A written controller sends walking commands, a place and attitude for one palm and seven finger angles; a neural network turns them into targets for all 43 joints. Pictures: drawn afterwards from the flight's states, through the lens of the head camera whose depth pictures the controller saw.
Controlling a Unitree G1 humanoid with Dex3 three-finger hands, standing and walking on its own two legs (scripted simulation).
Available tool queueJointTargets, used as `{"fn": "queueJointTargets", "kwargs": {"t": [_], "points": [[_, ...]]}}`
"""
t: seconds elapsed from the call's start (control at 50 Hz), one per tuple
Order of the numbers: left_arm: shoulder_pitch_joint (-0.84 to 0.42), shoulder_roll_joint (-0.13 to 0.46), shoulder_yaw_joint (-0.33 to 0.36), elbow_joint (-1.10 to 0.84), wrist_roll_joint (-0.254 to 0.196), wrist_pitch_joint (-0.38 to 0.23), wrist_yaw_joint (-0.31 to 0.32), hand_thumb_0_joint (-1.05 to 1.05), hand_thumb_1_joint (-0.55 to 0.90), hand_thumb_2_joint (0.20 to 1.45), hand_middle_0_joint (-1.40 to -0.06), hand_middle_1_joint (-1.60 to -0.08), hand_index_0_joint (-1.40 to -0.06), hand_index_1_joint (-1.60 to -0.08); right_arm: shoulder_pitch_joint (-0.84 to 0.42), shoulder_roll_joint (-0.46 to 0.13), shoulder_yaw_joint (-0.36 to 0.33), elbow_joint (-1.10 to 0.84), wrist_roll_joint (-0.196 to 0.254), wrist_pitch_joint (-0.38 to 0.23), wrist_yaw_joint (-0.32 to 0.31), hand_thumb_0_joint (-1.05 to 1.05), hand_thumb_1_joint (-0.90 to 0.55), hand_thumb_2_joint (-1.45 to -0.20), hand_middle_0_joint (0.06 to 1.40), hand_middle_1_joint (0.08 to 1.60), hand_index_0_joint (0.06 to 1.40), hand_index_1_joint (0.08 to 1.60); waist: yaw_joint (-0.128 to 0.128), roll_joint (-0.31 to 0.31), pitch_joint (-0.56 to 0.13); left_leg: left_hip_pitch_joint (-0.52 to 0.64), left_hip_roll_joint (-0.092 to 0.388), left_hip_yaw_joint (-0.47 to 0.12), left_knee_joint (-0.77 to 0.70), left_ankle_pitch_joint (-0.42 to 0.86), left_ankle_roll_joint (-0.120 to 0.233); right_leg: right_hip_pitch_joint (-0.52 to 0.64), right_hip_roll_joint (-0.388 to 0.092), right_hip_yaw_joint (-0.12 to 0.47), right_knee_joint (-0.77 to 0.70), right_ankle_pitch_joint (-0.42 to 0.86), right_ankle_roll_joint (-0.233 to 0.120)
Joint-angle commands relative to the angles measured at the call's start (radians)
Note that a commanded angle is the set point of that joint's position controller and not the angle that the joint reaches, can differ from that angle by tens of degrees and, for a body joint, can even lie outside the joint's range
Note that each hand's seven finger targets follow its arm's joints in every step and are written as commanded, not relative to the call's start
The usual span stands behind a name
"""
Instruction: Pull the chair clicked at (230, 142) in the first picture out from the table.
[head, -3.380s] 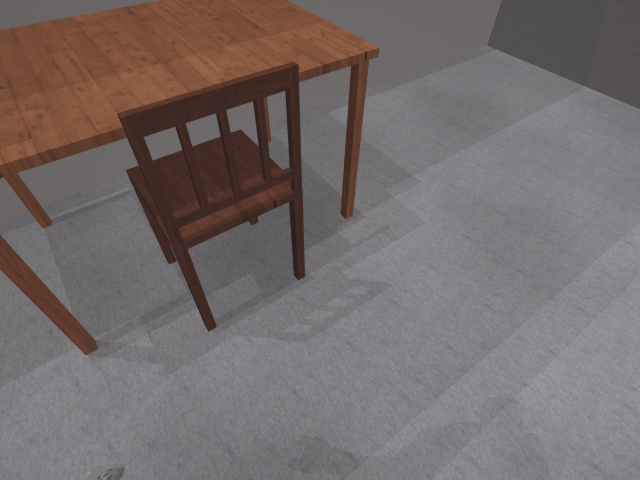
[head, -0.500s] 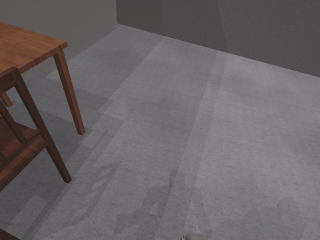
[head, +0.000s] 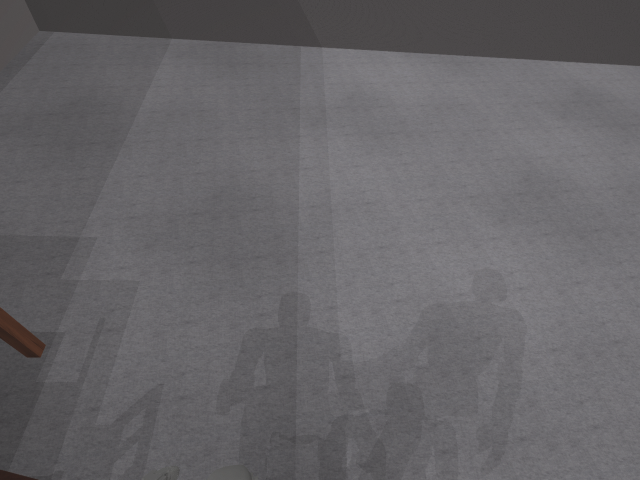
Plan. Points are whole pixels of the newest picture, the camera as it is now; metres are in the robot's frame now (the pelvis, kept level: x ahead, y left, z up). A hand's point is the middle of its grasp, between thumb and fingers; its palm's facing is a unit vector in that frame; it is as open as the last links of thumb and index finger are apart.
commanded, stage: walk to a spot facing it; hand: left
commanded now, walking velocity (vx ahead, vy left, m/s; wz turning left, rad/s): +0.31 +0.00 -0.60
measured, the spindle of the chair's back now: out of the picture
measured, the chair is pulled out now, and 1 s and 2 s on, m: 0.00 0.00 0.00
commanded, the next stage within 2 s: none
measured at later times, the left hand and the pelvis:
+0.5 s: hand (140, 373) +0.29 +0.28 -0.15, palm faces -0.23 -0.95 -0.21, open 7.4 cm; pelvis +0.17 +0.09 +0.02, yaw -19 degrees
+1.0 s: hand (229, 292) +0.44 +0.16 -0.14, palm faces -0.57 -0.79 -0.22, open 7.4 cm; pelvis +0.23 +0.07 +0.01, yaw -36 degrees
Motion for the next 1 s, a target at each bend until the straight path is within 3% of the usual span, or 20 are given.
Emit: {"fn": "queueJointTargets", "kwargs": {"t": [0.0, 0.08, 0.16, 0.2, 0.22, 0.24, 0.26, 0.28, 0.32, 0.34, 0.4, 0.58, 0.62, 0.64, 0.66, 0.68, 0.72, 0.76, 0.8, 0.98], "points": [[0.046, 0.151, 0.041, -0.036, 0.022, -0.025, 0.013, 0.0, 0.9, 0.9, -0.2, -0.3, -0.2, -0.3, -0.036, -0.101, -0.034, -0.132, -0.011, -0.012, 0.0, 0.0, -0.9, -0.9, 0.2, 0.3, 0.2, 0.3, -0.009, 0.035, -0.014, -0.11, 0.055, -0.046, -0.185, 0.062, -0.03, -0.09, -0.314, 0.314, -0.352, 0.288, -0.106], [0.083, 0.167, 0.043, -0.031, 0.019, -0.026, -0.004, 0.0, 0.9, 0.9, -0.2, -0.3, -0.2, -0.3, -0.158, -0.111, -0.03, -0.177, -0.014, -0.022, 0.021, 0.0, -0.9, -0.9, 0.2, 0.3, 0.2, 0.3, 0.029, -0.134, -0.019, -0.101, 0.014, -0.017, -0.438, 0.194, -0.04, -0.083, -0.225, 0.299, -0.331, 0.174, -0.069], [0.11, 0.208, 0.055, -0.046, 0.018, -0.01, -0.006, 0.0, 0.9, 0.9, -0.2, -0.3, -0.2, -0.3, -0.28, -0.144, -0.027, -0.231, -0.007, -0.04, 0.021, 0.0, -0.9, -0.9, 0.2, 0.3, 0.2, 0.3, 0.073, -0.141, -0.05, -0.01, -0.061, 0.018, -0.651, 0.17, -0.031, 0.002, -0.233, 0.357, -0.24, 0.273, -0.045], [0.112, 0.214, 0.06, -0.054, 0.014, 0.002, -0.002, 0.0, 0.9, 0.9, -0.2, -0.3, -0.2, -0.3, -0.261, -0.174, -0.032, -0.231, -0.004, -0.046, 0.011, 0.0, -0.9, -0.9, 0.2, 0.3, 0.2, 0.3, 0.056, -0.121, -0.089, 0.096, -0.081, 0.027, -0.795, 0.191, -0.026, 0.05, -0.223, 0.369, -0.14, 0.374, -0.017], [0.097, 0.203, 0.059, -0.063, 0.008, 0.007, 0.0, 0.0, 0.9, 0.9, -0.2, -0.3, -0.2, -0.3, -0.181, -0.216, -0.039, -0.203, -0.007, -0.051, 0.0, 0.0, -0.9, -0.9, 0.2, 0.3, 0.2, 0.3, 0.014, -0.076, -0.129, 0.268, -0.065, 0.022, -0.908, 0.261, -0.015, -0.002, -0.186, 0.334, -0.017, 0.404, 0.019], [0.13, 0.152, 0.05, -0.076, -0.003, 0.01, -0.003, 0.0, 0.9, 0.9, -0.2, -0.3, -0.2, -0.3, -0.083, -0.317, -0.059, -0.181, -0.019, -0.055, -0.01, 0.0, -0.9, -0.9, 0.2, 0.3, 0.2, 0.3, -0.02, 0.114, -0.231, 0.506, 0.128, -0.163, -0.941, 0.373, 0.039, -0.16, -0.092, 0.258, 0.194, 0.204, 0.074], [0.167, 0.104, 0.039, -0.085, -0.008, 0.006, -0.012, 0.0, 0.9, 0.9, -0.2, -0.3, -0.2, -0.3, 0.005, -0.404, -0.07, -0.171, -0.024, -0.048, -0.006, 0.0, -0.9, -0.9, 0.2, 0.3, 0.2, 0.3, -0.035, 0.339, -0.326, 0.625, 0.408, -0.401, -0.953, 0.568, 0.158, -0.306, -0.036, 0.13, 0.504, -0.339, 0.121], [0.163, 0.138, 0.041, -0.072, 0.003, 0.014, -0.005, 0.0, 0.9, 0.9, -0.2, -0.3, -0.2, -0.3, -0.031, -0.364, -0.054, -0.171, -0.017, -0.04, -0.004, 0.0, -0.9, -0.9, 0.2, 0.3, 0.2, 0.3, -0.037, 0.286, -0.322, 0.524, 0.426, -0.388, -0.99, 0.473, 0.192, -0.308, -0.08, 0.167, 0.652, -0.359, 0.129], [0.055, 0.132, 0.046, -0.098, 0.012, 0.021, -0.019, 0.0, 0.9, 0.9, -0.2, -0.3, -0.2, -0.3, -0.136, -0.297, -0.039, -0.195, -0.016, -0.041, -0.007, 0.0, -0.9, -0.9, 0.2, 0.3, 0.2, 0.3, -0.012, 0.198, -0.116, 0.33, 0.349, -0.271, -1.017, 0.487, 0.181, -0.365, -0.15, 0.142, 0.714, -0.247, 0.145], [0.06, 0.118, 0.044, -0.096, 0.015, 0.031, -0.027, 0.0, 0.9, 0.9, -0.2, -0.3, -0.2, -0.3, -0.182, -0.268, -0.03, -0.197, -0.018, -0.041, -0.007, 0.0, -0.9, -0.9, 0.2, 0.3, 0.2, 0.3, 0.019, 0.174, -0.076, 0.264, 0.301, -0.175, -1.02, 0.533, 0.154, -0.335, -0.171, 0.126, 0.689, -0.2, 0.151], [0.099, 0.092, 0.041, -0.09, 0.01, 0.063, -0.035, 0.0, 0.9, 0.9, -0.2, -0.3, -0.2, -0.3, -0.226, -0.253, -0.031, -0.194, -0.013, -0.039, -0.011, 0.0, -0.9, -0.9, 0.2, 0.3, 0.2, 0.3, 0.051, 0.222, -0.104, 0.238, 0.238, 0.016, -1.012, 0.596, 0.13, -0.249, -0.178, 0.077, 0.559, -0.134, 0.165], [-0.02, 0.063, 0.039, -0.147, 0.02, 0.066, -0.03, 0.0, 0.9, 0.9, -0.2, -0.3, -0.2, -0.3, -0.194, -0.274, -0.073, -0.159, -0.016, -0.012, 0.0, 0.0, -0.9, -0.9, 0.2, 0.3, 0.2, 0.3, 0.023, 0.218, -0.099, 0.281, 0.258, 0.139, -0.929, 0.543, 0.124, -0.122, -0.144, -0.004, 0.138, -0.043, 0.15], [0.042, 0.087, 0.045, -0.133, 0.023, 0.055, -0.023, 0.0, 0.9, 0.9, -0.2, -0.3, -0.2, -0.3, -0.192, -0.27, -0.075, -0.159, -0.015, -0.004, 0.004, 0.0, -0.9, -0.9, 0.2, 0.3, 0.2, 0.3, 0.068, 0.169, -0.13, 0.241, 0.237, 0.177, -0.782, 0.554, 0.078, 0.026, -0.116, -0.022, -0.009, 0.061, 0.128], [0.119, 0.153, 0.057, -0.11, 0.026, 0.04, -0.016, 0.0, 0.9, 0.9, -0.2, -0.3, -0.2, -0.3, -0.174, -0.25, -0.069, -0.167, -0.007, -0.002, 0.01, 0.0, -0.9, -0.9, 0.2, 0.3, 0.2, 0.3, 0.112, 0.026, -0.175, 0.107, 0.193, 0.212, -0.575, 0.482, 0.027, 0.233, -0.17, 0.057, -0.12, 0.221, 0.094], [0.2, 0.283, 0.08, -0.094, 0.03, 0.027, 0.0, 0.0, 0.9, 0.9, -0.2, -0.3, -0.2, -0.3, -0.182, -0.171, -0.044, -0.213, -0.003, 0.0, 0.017, 0.0, -0.9, -0.9, 0.2, 0.3, 0.2, 0.3, 0.152, -0.308, -0.218, -0.197, 0.027, 0.211, -0.291, -0.141, -0.036, 0.411, -0.451, 0.466, -0.194, 0.628, -0.02], [0.233, 0.327, 0.084, -0.078, 0.003, 0.036, 0.013, 0.0, 0.9, 0.9, -0.2, -0.3, -0.2, -0.3, -0.21, -0.188, -0.042, -0.237, 0.002, 0.012, -0.001, 0.0, -0.9, -0.9, 0.2, 0.3, 0.2, 0.3, 0.16, -0.258, -0.25, -0.231, -0.002, 0.038, -0.147, -0.267, -0.039, 0.376, -0.542, 0.504, -0.188, 0.849, -0.112], [0.108, 0.265, 0.076, -0.107, 0.003, 0.047, 0.024, 0.0, 0.9, 0.9, -0.2, -0.3, -0.2, -0.3, -0.243, -0.194, -0.043, -0.224, 0.0, 0.024, -0.014, 0.0, -0.9, -0.9, 0.2, 0.3, 0.2, 0.3, 0.118, -0.203, -0.2, -0.238, 0.014, -0.063, -0.08, -0.139, -0.037, 0.269, -0.448, 0.466, -0.209, 0.619, -0.096], [-0.017, 0.21, 0.051, -0.142, 0.005, 0.048, 0.025, 0.0, 0.9, 0.9, -0.2, -0.3, -0.2, -0.3, -0.206, -0.201, -0.042, -0.191, -0.01, 0.036, -0.008, 0.0, -0.9, -0.9, 0.2, 0.3, 0.2, 0.3, 0.055, -0.123, -0.168, -0.168, 0.019, -0.057, -0.143, -0.01, -0.049, 0.154, -0.359, 0.341, -0.231, 0.502, -0.05], [-0.049, 0.204, 0.048, -0.143, 0.012, 0.046, 0.026, 0.0, 0.9, 0.9, -0.2, -0.3, -0.2, -0.3, -0.179, -0.198, -0.04, -0.178, -0.01, 0.042, -0.008, 0.0, -0.9, -0.9, 0.2, 0.3, 0.2, 0.3, 0.037, -0.111, -0.163, -0.11, 0.003, -0.049, -0.225, 0.01, -0.052, 0.096, -0.332, 0.32, -0.236, 0.476, -0.045], [-0.042, 0.243, 0.058, -0.143, 0.019, 0.064, 0.011, 0.0, 0.9, 0.9, -0.2, -0.3, -0.2, -0.3, -0.214, -0.19, -0.032, -0.219, 0.004, 0.029, -0.012, 0.0, -0.9, -0.9, 0.2, 0.3, 0.2, 0.3, 0.053, -0.129, -0.162, 0.016, -0.08, -0.027, -0.569, -0.013, -0.032, 0.044, -0.3, 0.449, -0.229, 0.345, -0.06]]}}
